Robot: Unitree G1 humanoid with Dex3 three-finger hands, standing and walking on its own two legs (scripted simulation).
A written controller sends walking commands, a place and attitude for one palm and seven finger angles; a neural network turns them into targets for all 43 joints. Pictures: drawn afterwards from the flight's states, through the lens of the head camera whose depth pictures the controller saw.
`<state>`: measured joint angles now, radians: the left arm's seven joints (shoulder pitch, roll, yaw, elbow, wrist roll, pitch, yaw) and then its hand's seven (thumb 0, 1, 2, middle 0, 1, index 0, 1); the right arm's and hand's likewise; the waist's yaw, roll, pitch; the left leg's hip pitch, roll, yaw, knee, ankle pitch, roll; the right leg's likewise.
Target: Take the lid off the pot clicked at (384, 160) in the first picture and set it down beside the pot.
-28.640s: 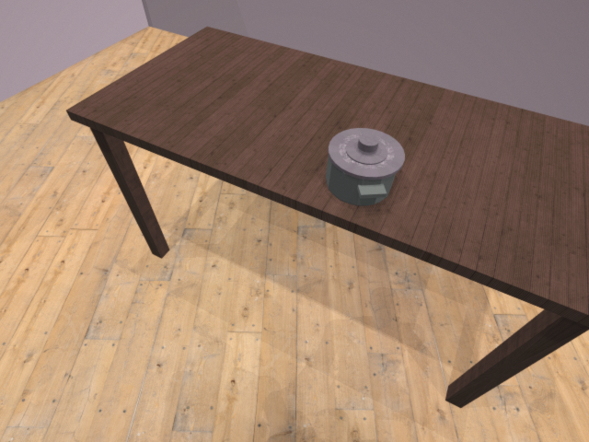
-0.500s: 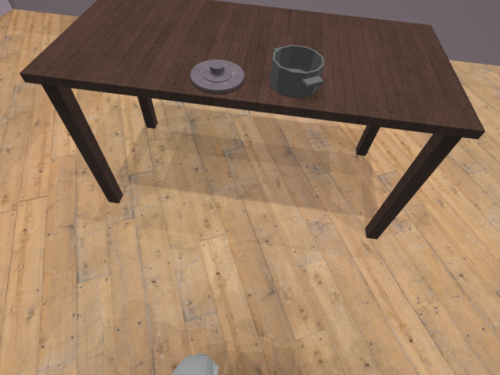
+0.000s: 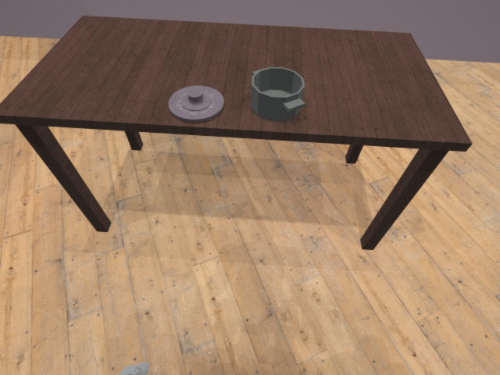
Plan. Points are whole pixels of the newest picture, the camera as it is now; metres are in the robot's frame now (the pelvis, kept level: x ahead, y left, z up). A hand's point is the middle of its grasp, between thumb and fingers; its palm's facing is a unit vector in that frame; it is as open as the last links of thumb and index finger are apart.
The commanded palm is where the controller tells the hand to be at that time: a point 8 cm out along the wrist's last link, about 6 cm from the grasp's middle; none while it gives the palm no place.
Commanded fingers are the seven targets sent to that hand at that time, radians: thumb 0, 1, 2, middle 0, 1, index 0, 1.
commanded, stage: let the arm hang, fingers relaxed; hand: left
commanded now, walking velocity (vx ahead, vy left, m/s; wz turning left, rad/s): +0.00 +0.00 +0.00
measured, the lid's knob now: (195, 95) +0.81 +0.18 -0.04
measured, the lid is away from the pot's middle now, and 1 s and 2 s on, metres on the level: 0.23 0.23 0.23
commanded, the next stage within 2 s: look to check the result in 0.50 s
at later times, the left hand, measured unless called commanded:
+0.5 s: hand out of the picture +0.05 +0.17 -0.18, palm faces +0.02 -0.98 -0.20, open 7.3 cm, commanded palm none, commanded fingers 0.00 0.90 0.90 -0.20 -0.30 -0.20 -0.30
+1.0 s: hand out of the picture +0.03 +0.18 -0.18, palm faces +0.02 -0.98 -0.20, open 7.3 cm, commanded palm none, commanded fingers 0.00 0.90 0.90 -0.20 -0.30 -0.20 -0.30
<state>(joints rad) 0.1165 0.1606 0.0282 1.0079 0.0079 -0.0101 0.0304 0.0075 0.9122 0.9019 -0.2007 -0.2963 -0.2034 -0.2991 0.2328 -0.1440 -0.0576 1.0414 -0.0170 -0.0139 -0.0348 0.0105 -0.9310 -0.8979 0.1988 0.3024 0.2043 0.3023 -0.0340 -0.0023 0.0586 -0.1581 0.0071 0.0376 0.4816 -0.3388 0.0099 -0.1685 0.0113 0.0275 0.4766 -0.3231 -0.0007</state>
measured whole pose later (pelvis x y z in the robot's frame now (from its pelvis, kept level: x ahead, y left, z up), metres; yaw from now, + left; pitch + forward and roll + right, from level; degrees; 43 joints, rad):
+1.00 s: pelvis +0.01 +0.00 +0.00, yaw -1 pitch +0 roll -1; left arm 0.23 0.16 0.04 1.09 0.01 0.00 0.05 0.01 0.93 0.90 -0.20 -0.30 -0.20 -0.30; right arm 0.29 -0.11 -0.05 1.10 -0.01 0.00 -0.05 0.01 -0.91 -0.90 0.20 0.30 0.20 0.30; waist -0.02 -0.01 0.06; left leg -0.10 0.01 0.05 0.46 -0.35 0.01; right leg -0.11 0.02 0.04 0.43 -0.31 0.00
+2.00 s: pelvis -0.02 +0.01 +0.01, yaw -1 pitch -1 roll +0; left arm 0.23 0.15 0.03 1.11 0.01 0.00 0.04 0.01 0.93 0.90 -0.20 -0.30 -0.20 -0.30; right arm 0.29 -0.11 -0.04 1.11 -0.01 -0.01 -0.05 0.01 -0.91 -0.90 0.20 0.30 0.20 0.30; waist -0.02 -0.01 0.07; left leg -0.12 0.00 0.06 0.42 -0.29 0.02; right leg -0.13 0.01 0.04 0.41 -0.26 0.01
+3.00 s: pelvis -0.03 +0.00 +0.01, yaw -1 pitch -1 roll +0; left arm 0.23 0.15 0.02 1.12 0.01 0.00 0.04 0.01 0.93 0.90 -0.20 -0.30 -0.20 -0.30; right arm 0.28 -0.12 -0.03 1.12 -0.02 -0.01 -0.05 0.01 -0.91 -0.90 0.20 0.30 0.20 0.30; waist -0.02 0.00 0.07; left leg -0.13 0.01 0.05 0.41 -0.26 0.01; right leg -0.14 0.01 0.04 0.39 -0.24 0.01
